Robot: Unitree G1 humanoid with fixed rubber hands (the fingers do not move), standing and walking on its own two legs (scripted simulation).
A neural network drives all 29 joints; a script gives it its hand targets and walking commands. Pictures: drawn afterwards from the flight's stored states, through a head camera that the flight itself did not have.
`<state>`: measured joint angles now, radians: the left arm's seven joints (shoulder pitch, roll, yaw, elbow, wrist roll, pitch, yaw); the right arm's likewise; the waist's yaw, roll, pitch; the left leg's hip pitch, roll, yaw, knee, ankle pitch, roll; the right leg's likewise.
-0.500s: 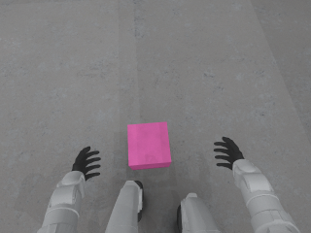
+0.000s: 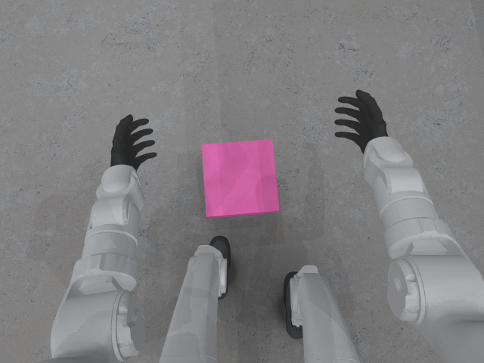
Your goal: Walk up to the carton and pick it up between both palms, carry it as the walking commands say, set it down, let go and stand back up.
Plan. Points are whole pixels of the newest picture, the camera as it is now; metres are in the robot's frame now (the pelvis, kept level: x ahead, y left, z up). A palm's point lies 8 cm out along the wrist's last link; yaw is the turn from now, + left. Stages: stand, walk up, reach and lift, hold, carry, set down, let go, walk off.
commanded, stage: reach and lift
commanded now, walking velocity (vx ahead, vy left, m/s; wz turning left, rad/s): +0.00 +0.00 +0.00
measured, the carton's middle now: (239, 181) +0.44 +0.06 -0.57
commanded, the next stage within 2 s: none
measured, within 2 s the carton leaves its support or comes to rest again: neither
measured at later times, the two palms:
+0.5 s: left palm (149, 160) +0.41 +0.23 -0.19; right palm (348, 136) +0.49 -0.15 -0.18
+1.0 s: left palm (167, 173) +0.42 +0.24 -0.35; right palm (321, 156) +0.49 -0.14 -0.34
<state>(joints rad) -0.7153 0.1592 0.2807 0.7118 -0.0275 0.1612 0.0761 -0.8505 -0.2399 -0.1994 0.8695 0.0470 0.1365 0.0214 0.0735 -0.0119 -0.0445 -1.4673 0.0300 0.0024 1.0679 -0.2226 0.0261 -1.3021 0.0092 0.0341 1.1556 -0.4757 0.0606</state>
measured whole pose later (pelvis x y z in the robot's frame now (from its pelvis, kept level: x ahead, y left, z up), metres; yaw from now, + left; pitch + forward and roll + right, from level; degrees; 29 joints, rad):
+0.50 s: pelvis -0.01 -0.03 -0.05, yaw -1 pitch +50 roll -2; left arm -0.94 0.23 0.45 0.92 0.02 0.05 -0.04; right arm -1.03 -0.19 -0.19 0.86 0.00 0.11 -0.07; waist 0.09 -0.03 -0.14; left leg -1.85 0.07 -0.02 1.19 -0.21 -0.01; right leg -1.72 0.05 0.03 1.34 -0.49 0.03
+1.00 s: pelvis -0.05 -0.01 -0.19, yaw -4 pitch +49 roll -5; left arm -1.12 0.28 0.33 0.94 -0.08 0.08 0.04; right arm -1.22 -0.30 -0.11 0.94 0.13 0.12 -0.08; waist 0.11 -0.03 0.02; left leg -2.27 0.06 -0.03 1.69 -0.28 0.02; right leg -2.09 0.06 0.03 1.84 -0.61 0.07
